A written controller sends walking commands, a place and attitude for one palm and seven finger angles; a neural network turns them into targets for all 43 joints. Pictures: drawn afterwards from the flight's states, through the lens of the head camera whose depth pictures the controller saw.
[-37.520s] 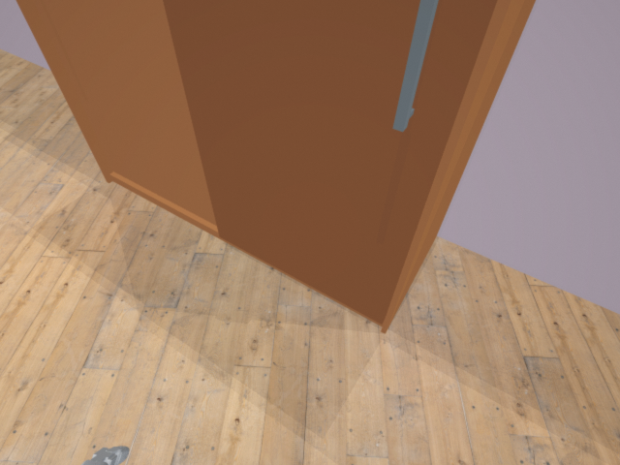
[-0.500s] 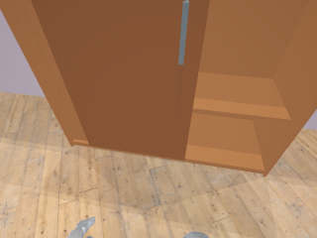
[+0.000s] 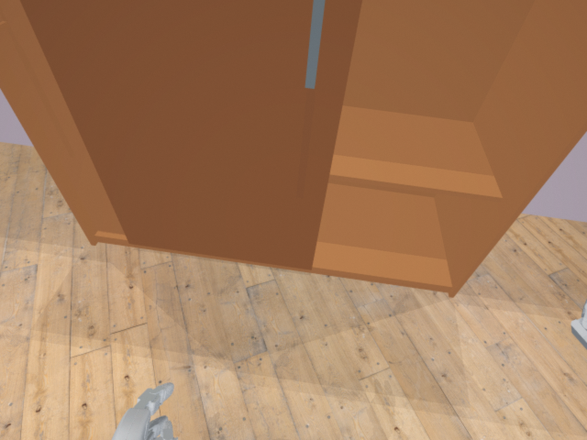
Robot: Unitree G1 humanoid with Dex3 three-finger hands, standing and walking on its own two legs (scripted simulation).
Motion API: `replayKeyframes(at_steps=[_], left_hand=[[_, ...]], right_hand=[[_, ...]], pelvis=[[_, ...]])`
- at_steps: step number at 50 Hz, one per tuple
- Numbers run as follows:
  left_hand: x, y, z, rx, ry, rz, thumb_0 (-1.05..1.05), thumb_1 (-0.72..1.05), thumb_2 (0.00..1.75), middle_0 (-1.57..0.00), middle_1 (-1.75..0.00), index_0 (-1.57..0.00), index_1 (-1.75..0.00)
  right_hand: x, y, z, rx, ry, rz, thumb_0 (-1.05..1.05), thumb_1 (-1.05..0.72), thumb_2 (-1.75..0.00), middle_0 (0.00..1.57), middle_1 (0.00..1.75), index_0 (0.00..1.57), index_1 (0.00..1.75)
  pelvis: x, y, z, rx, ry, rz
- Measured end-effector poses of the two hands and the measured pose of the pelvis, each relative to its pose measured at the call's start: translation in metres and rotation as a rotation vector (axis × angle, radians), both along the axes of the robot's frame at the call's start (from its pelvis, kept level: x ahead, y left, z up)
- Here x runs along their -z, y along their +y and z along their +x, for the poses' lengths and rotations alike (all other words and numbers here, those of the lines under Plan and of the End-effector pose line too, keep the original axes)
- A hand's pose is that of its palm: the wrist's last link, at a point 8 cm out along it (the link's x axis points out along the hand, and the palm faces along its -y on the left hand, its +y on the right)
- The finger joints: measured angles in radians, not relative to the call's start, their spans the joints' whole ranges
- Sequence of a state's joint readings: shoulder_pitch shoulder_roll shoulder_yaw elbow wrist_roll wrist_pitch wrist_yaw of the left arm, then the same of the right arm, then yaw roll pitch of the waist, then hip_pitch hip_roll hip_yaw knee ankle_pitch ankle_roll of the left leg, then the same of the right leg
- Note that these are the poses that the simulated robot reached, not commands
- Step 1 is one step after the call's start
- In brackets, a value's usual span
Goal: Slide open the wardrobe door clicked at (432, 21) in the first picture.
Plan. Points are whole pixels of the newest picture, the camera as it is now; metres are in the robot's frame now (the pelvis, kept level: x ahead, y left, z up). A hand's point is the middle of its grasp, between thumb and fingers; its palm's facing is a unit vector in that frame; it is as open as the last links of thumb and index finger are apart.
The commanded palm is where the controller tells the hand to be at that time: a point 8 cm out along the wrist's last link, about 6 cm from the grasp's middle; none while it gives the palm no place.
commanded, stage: let the arm hang, fingers relaxed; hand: right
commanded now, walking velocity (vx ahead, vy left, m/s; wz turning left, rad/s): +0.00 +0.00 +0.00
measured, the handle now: (316, 26) +0.83 +0.00 +0.21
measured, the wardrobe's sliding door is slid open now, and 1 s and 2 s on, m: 0.56 0.56 0.56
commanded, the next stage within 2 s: look to check the result in 1.06 s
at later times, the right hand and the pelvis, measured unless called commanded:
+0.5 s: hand out of the picture +0.05 -0.20 -0.15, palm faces -0.01 +0.97 -0.23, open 7.2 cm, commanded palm none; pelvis +0.03 -0.02 +0.02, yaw +0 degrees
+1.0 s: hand out of the picture +0.04 -0.21 -0.16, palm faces -0.02 +0.99 -0.16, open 7.3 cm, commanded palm none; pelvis +0.05 -0.05 +0.02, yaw +2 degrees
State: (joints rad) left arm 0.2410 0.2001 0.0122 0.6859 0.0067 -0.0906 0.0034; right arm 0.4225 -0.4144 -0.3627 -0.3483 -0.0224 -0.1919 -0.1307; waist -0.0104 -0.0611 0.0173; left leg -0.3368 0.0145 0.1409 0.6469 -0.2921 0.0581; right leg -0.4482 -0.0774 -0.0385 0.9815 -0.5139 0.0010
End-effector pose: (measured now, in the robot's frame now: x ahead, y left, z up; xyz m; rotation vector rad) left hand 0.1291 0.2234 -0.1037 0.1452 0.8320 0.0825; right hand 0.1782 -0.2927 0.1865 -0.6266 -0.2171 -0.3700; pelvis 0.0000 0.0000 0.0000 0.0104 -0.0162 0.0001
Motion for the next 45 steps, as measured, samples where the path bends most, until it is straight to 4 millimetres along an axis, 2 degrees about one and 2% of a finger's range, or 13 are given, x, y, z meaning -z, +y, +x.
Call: replayKeyframes(at_steps=[1,3,5,7,8,10,11,13,17,22,31,45], left_hand=[[0.006,0.002,0.000,0.010,0.035,-0.003,0.01,0.90,0.90,-0.21,-0.30,-0.21,-0.30],[0.016,0.005,-0.002,0.024,0.096,0.003,0.01,0.90,0.90,-0.21,-0.30,-0.20,-0.30],[0.024,0.009,-0.007,0.027,0.135,0.019,0.01,0.91,0.90,-0.20,-0.30,-0.20,-0.30],[0.029,0.012,-0.016,0.018,0.176,0.041,0.01,0.91,0.90,-0.20,-0.30,-0.20,-0.30],[0.029,0.013,-0.022,0.009,0.203,0.049,0.01,0.91,0.90,-0.20,-0.30,-0.20,-0.30],[0.025,0.015,-0.035,-0.008,0.264,0.063,0.01,0.91,0.90,-0.20,-0.30,-0.20,-0.30],[0.023,0.015,-0.042,-0.015,0.298,0.069,0.01,0.91,0.90,-0.20,-0.30,-0.20,-0.30],[0.019,0.015,-0.058,-0.019,0.374,0.083,0.01,0.91,0.90,-0.20,-0.30,-0.20,-0.30],[0.016,0.009,-0.082,-0.045,0.490,0.079,0.01,0.91,0.90,-0.20,-0.30,-0.20,-0.30],[0.019,-0.005,-0.098,-0.086,0.548,0.040,0.00,0.91,0.90,-0.20,-0.30,-0.20,-0.30],[0.026,-0.035,-0.104,-0.101,0.582,-0.015,0.01,0.92,0.90,-0.20,-0.30,-0.20,-0.30],[0.022,-0.056,-0.105,-0.131,0.593,-0.016,0.00,0.92,0.90,-0.20,-0.30,-0.20,-0.30]], right_hand=[[0.026,-0.004,0.007,0.027,0.099,0.061,0.00,-0.89,-0.90,0.21,0.31,0.20,0.30],[0.091,-0.007,0.016,0.085,0.332,0.210,0.00,-0.90,-0.90,0.20,0.30,0.20,0.30],[0.163,0.001,0.011,0.114,0.586,0.337,0.00,-0.90,-0.90,0.20,0.30,0.20,0.29],[0.229,0.021,-0.008,0.114,0.848,0.435,0.00,-0.91,-0.90,0.20,0.30,0.19,0.29],[0.256,0.034,-0.023,0.110,0.976,0.480,0.00,-0.91,-0.90,0.20,0.30,0.19,0.29],[0.295,0.063,-0.059,0.100,1.196,0.564,0.01,-0.91,-0.90,0.20,0.30,0.19,0.29],[0.307,0.075,-0.076,0.105,1.272,0.611,0.01,-0.92,-0.90,0.20,0.30,0.19,0.29],[0.311,0.072,-0.089,0.183,1.258,0.680,-0.05,-0.99,-0.90,0.21,0.30,0.20,0.29],[0.312,0.059,-0.108,0.221,1.342,0.654,-0.07,-1.02,-0.90,0.21,0.31,0.21,0.30],[0.308,0.046,-0.126,0.263,1.446,0.617,-0.03,-0.97,-0.90,0.21,0.30,0.20,0.30],[0.304,0.039,-0.131,0.285,1.490,0.612,0.00,-0.92,-0.90,0.20,0.30,0.20,0.29],[0.313,0.037,-0.132,0.265,1.529,0.647,0.01,-0.92,-0.90,0.20,0.30,0.20,0.29]], pelvis=[[0.000,-0.001,0.001,0.017,0.002,-0.006],[0.002,-0.004,0.002,0.041,-0.002,-0.019],[0.007,-0.007,0.003,0.045,-0.008,-0.015],[0.010,-0.009,0.003,0.037,-0.013,-0.012],[0.009,-0.009,0.004,0.031,-0.015,-0.014],[0.004,-0.007,0.007,0.024,-0.009,-0.015],[0.001,-0.007,0.009,0.023,-0.003,-0.015],[-0.004,-0.004,0.011,0.030,0.009,-0.012],[-0.013,-0.004,0.019,0.024,0.016,-0.004],[-0.018,-0.011,0.027,0.007,0.008,-0.003],[-0.022,-0.024,0.038,-0.011,-0.005,-0.007],[-0.022,-0.041,0.046,-0.026,-0.008,-0.008]])
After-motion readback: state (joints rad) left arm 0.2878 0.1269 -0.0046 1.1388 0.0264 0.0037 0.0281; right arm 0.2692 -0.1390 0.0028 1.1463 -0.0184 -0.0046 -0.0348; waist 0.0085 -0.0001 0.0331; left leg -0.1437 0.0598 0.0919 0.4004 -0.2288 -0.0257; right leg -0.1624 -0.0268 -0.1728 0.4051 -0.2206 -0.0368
